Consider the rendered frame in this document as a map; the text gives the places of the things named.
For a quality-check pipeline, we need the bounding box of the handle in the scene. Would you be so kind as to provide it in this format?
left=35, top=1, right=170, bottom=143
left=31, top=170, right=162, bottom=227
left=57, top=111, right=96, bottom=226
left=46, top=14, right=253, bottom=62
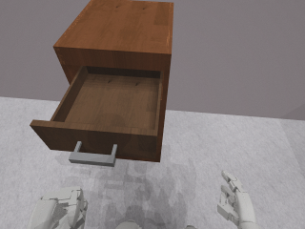
left=69, top=141, right=117, bottom=167

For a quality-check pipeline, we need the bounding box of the robot right hand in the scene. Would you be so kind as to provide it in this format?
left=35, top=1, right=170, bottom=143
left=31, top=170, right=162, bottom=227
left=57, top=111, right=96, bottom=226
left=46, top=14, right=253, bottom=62
left=217, top=170, right=257, bottom=228

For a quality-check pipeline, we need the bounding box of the cabinet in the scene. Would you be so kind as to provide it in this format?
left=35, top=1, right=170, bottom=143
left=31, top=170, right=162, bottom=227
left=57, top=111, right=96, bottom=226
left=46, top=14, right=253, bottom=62
left=53, top=0, right=174, bottom=163

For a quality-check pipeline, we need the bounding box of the drawer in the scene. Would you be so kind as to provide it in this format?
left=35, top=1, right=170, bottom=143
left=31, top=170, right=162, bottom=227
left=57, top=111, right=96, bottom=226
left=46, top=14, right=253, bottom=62
left=30, top=66, right=163, bottom=159

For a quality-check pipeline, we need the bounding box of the robot left hand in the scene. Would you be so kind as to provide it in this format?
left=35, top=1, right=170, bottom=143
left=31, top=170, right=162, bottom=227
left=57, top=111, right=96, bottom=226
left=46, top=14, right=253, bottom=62
left=26, top=186, right=89, bottom=229

